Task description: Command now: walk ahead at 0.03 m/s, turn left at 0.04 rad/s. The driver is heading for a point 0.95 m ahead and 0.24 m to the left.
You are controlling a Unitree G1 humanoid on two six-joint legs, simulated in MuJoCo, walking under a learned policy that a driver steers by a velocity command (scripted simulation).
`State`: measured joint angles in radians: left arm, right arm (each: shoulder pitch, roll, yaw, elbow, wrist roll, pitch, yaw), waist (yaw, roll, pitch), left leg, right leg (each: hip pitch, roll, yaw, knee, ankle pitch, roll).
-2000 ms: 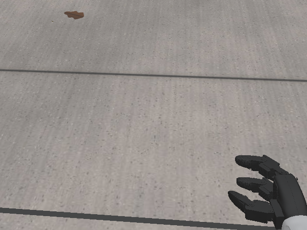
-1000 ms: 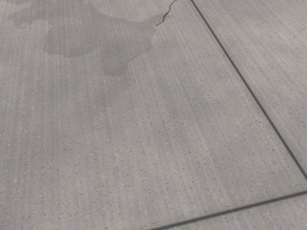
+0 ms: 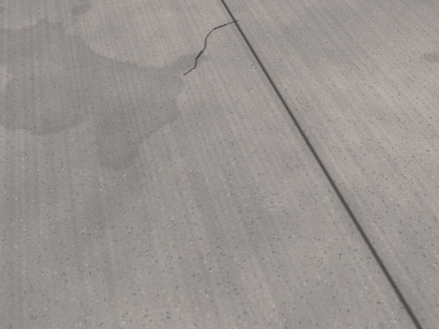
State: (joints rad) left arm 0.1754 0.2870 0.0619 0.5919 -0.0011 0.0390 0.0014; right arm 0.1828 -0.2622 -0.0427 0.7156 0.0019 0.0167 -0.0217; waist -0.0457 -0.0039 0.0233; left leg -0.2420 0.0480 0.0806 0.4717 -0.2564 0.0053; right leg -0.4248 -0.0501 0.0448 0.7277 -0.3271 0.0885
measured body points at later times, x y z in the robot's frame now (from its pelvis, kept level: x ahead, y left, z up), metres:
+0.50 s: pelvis -0.01 +0.01 -0.01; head +0.02 +0.06 +0.43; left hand +0.08 +0.33 -0.12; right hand +0.21 -0.23 -0.09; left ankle -0.02 +0.09 -0.74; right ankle +0.01 -0.15 -0.67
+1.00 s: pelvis +0.02 -0.01 -0.01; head +0.06 -0.02 +0.44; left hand +0.03 +0.30 -0.11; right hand +0.29 -0.19 -0.10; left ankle -0.03 +0.10 -0.71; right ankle +0.04 -0.10 -0.74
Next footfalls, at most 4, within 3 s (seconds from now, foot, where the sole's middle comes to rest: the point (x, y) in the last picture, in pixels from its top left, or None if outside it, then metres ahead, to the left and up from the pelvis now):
0.04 right None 0.06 -0.15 -0.78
0.40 left None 0.02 0.11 -0.78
0.94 right None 0.08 -0.09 -0.78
1.36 left None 0.10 0.14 -0.78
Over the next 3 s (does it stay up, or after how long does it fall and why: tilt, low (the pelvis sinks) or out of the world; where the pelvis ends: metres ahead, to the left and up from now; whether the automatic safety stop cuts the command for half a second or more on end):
stays up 0.64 0.23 0.00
